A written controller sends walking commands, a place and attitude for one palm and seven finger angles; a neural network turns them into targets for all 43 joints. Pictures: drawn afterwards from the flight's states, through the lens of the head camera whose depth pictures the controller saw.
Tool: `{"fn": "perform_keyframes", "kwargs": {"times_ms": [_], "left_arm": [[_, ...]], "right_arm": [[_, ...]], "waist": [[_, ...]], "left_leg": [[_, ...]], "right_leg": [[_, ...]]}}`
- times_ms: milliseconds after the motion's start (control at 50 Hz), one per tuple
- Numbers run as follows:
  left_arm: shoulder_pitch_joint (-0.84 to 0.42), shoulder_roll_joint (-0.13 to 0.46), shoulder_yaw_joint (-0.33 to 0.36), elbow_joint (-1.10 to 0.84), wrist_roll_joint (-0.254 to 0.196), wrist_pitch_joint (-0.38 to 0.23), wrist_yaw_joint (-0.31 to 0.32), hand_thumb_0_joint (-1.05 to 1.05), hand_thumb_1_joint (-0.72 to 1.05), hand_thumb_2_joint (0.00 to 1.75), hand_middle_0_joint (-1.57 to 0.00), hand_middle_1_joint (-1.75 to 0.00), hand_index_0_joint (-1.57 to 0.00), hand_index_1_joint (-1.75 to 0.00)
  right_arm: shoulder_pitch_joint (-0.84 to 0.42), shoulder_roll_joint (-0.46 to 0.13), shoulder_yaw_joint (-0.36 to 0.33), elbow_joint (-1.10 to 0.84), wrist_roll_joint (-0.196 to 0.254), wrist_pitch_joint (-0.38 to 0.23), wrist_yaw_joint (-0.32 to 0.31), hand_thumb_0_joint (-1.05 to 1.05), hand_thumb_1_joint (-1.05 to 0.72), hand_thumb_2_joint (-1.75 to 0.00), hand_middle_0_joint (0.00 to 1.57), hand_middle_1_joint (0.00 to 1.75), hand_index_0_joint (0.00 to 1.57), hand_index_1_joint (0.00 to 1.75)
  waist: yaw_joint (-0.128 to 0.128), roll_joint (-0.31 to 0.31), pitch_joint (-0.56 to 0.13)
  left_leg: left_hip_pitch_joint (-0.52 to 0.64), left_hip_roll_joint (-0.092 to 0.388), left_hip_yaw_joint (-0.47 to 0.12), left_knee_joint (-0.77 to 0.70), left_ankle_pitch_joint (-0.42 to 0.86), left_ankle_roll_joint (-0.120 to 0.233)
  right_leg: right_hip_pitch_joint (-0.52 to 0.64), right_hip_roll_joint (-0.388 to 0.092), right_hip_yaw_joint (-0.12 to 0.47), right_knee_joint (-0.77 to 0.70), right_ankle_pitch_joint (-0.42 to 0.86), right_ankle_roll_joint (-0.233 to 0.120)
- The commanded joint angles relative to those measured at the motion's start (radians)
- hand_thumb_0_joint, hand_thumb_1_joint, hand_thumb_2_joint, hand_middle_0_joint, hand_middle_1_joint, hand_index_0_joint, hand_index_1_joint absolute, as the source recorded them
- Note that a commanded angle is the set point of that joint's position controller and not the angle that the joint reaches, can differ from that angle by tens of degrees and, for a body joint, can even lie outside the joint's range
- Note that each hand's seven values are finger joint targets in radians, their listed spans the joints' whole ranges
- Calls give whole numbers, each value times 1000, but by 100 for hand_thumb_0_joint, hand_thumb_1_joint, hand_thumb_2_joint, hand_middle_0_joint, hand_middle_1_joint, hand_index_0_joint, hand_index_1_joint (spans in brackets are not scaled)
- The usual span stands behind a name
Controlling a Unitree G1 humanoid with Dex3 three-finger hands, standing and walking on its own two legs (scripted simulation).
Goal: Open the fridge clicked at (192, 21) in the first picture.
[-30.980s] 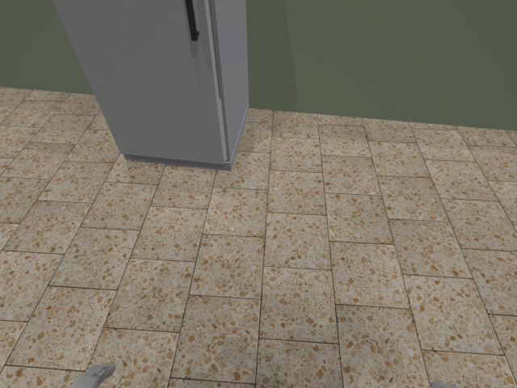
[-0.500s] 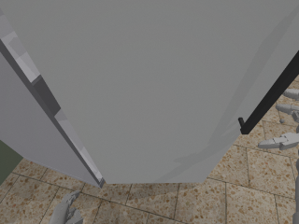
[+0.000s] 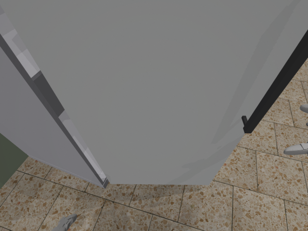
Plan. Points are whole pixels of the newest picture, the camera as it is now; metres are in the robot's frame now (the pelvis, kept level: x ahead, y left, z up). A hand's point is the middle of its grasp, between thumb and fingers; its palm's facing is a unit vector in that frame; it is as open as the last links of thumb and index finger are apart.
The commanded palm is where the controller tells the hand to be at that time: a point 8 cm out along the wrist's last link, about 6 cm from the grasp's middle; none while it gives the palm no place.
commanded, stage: slip the hand off the handle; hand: right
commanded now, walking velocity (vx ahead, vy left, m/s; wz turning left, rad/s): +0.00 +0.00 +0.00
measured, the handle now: (284, 66) +0.43 -0.23 +0.22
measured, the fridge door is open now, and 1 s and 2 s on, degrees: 70 70 70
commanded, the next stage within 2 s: draw the hand back to the body in 0.58 s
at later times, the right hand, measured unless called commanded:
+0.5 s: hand out of the picture +0.26 -0.29 +0.12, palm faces +0.28 +0.93 -0.23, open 14.6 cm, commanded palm +0.22 -0.33 +0.13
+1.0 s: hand out of the picture +0.25 -0.26 +0.14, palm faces +0.20 +0.98 -0.06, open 14.6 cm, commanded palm +0.20 -0.32 +0.15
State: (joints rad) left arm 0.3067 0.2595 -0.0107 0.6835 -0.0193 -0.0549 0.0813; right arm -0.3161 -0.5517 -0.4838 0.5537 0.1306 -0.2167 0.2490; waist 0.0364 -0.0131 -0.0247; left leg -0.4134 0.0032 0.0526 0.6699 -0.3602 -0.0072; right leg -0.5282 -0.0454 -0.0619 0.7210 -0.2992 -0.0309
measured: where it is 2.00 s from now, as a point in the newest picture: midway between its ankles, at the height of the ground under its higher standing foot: outside the picture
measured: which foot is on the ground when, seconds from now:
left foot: down 0.00-1.00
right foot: down 0.00-1.00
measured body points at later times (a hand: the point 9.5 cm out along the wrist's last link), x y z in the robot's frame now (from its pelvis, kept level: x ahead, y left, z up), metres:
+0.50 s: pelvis -0.01 +0.01 +0.00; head -0.01 +0.00 +0.45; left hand +0.18 +0.23 -0.07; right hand +0.24 -0.34 +0.13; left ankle -0.01 +0.13 -0.72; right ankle +0.04 -0.10 -0.72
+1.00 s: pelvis +0.01 +0.03 +0.01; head +0.00 +0.04 +0.46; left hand +0.18 +0.27 -0.06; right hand +0.24 -0.32 +0.15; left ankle -0.01 +0.13 -0.72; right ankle +0.04 -0.10 -0.72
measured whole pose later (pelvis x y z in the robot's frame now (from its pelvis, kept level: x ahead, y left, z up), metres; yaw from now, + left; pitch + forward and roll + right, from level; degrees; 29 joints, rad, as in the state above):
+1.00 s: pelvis +0.01 +0.03 +0.01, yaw -1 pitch -1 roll +0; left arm 0.21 0.27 -0.04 0.66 -0.06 -0.21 0.14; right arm 0.11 -0.43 -0.48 0.10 0.39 0.06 0.34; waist -0.01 -0.05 -0.02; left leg -0.22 0.00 0.06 0.58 -0.34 0.02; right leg -0.31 -0.04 -0.05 0.58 -0.25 0.00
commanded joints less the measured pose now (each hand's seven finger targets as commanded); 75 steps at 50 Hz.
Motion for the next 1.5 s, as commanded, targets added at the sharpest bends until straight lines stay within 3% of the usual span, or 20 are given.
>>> {"fn": "perform_keyframes", "kwargs": {"times_ms": [0,100,220,300,380,500,560,680,700,720,760,840,940,1100,1180,1200,1220,1240,1340,1480], "left_arm": [[-46,173,65,-156,-6,-61,6,0,90,90,-20,-30,-20,-30],[-88,169,56,-165,-5,-73,13,0,90,90,-20,-30,-20,-30],[-131,148,46,-166,7,-107,15,0,90,90,-20,-30,-20,-30],[-151,151,38,-147,0,-118,31,0,90,90,-20,-30,-20,-30],[-189,140,27,-153,-7,-130,42,0,90,90,-20,-30,-20,-30],[-196,139,24,-149,2,-141,44,0,90,90,-20,-30,-20,-30],[-211,127,21,-153,0,-150,42,0,90,90,-20,-30,-20,-30],[-212,133,17,-120,-1,-162,56,0,90,90,-20,-30,-20,-30],[-245,147,16,-117,-40,-177,74,0,90,90,-20,-30,-20,-30],[-258,153,15,-112,-53,-191,91,0,90,90,-20,-30,-20,-30],[-256,156,15,-119,-52,-204,109,0,90,90,-20,-30,-20,-30],[-228,129,5,-151,-38,-215,91,0,90,90,-20,-30,-20,-30],[-222,139,21,-185,-44,-211,63,0,90,90,-20,-30,-20,-30],[-232,132,19,-194,-45,-227,62,0,90,90,-20,-30,-20,-30],[-228,133,14,-183,-41,-236,77,0,90,90,-20,-30,-20,-30],[-244,136,23,-177,7,-240,68,0,90,90,-20,-30,-20,-30],[-253,121,16,-164,18,-240,64,0,90,90,-20,-30,-20,-30],[-247,115,15,-162,17,-240,59,0,90,90,-20,-30,-20,-30],[-253,111,24,-145,25,-214,46,0,90,90,-20,-30,-20,-30],[-277,103,25,-124,28,-191,45,0,90,90,-20,-30,-20,-30]], "right_arm": [[-102,-241,-49,-281,41,-63,2,0,55,-20,25,115,25,115],[-60,-263,-104,-389,64,-55,-44,0,55,-20,25,115,25,115],[8,-176,-18,-547,30,-72,-88,0,55,-20,25,115,25,115],[0,-156,-4,-523,47,-49,-75,0,55,-20,25,115,25,115],[20,-103,41,-545,60,-22,-60,0,55,-20,25,115,25,115],[121,-161,-26,-584,60,-20,-70,0,55,-20,25,115,25,115],[159,-127,-12,-618,72,-27,-60,0,55,-20,25,115,25,115],[76,-140,-11,-569,76,-35,-48,0,55,-20,25,115,25,115],[55,-27,-9,-512,301,49,42,0,55,-20,25,115,25,115],[-11,-114,-42,-547,319,88,87,0,55,-20,25,115,25,115],[-24,-175,-80,-564,342,151,145,0,55,-20,25,115,25,115],[164,-154,-51,-578,220,202,99,0,55,-20,25,115,25,115],[340,-137,-153,-642,299,221,79,0,55,-20,25,115,25,115],[342,-61,-61,-863,264,229,47,0,51,-22,25,113,25,113],[336,-77,-66,-917,256,225,37,0,37,-29,24,104,24,104],[335,-237,-146,-937,87,180,-162,0,33,-31,24,102,24,102],[404,-67,-43,-908,67,164,-234,0,30,-32,24,100,24,100],[483,-18,-18,-897,56,161,-272,0,26,-34,24,98,24,98],[521,-18,12,-1002,-20,115,-369,0,8,-43,23,87,23,87],[492,6,41,-981,-57,91,-403,0,-17,-55,22,73,22,73]], "waist": [[-44,-87,-303],[-51,-62,-225],[-45,-160,-234],[-28,-82,-163],[-39,-89,-157],[-59,-62,-171],[-67,-93,-175],[-37,-74,-106],[-49,-37,-168],[-53,-36,-160],[-61,-57,-219],[-80,-93,-142],[-102,46,-174],[-80,-102,-96],[-81,-98,-92],[-112,-106,-5],[-87,-95,13],[-85,-44,21],[-90,-41,-63],[-91,-35,-3]], "left_leg": [[5,-56,-6,-68,168,29],[4,-54,-5,-80,113,25],[-4,-55,4,-80,100,29],[-3,-53,3,-107,50,28],[2,-43,2,-120,26,26],[51,-37,-11,-136,53,25],[60,-34,-13,-139,78,25],[28,-27,-24,-158,49,17],[131,-9,-57,-213,47,24],[144,-1,-70,-230,56,16],[185,10,-88,-231,128,8],[158,1,-48,-199,217,11],[227,21,-68,-182,382,-18],[177,-10,-47,-199,338,-3],[183,-26,-20,-222,268,5],[175,-1,-55,-312,215,20],[171,5,-32,-321,187,23],[174,2,-23,-322,172,21],[241,-3,-22,-350,145,17],[271,-15,-18,-393,126,18]], "right_leg": [[291,20,105,-105,218,10],[242,21,108,-134,130,10],[303,14,121,-150,127,21],[261,17,123,-168,28,16],[274,21,127,-190,-15,19],[276,31,102,-168,44,13],[291,33,94,-165,77,16],[264,35,87,-157,46,13],[294,35,91,-182,30,16],[313,31,88,-181,40,12],[331,37,85,-174,103,6],[330,39,81,-197,176,6],[308,34,73,-178,220,13],[375,29,54,-197,245,14],[400,33,65,-234,225,13],[361,45,47,-244,178,23],[369,48,45,-256,158,26],[376,43,49,-266,147,27],[459,28,24,-325,133,15],[494,25,24,-390,128,10]]}}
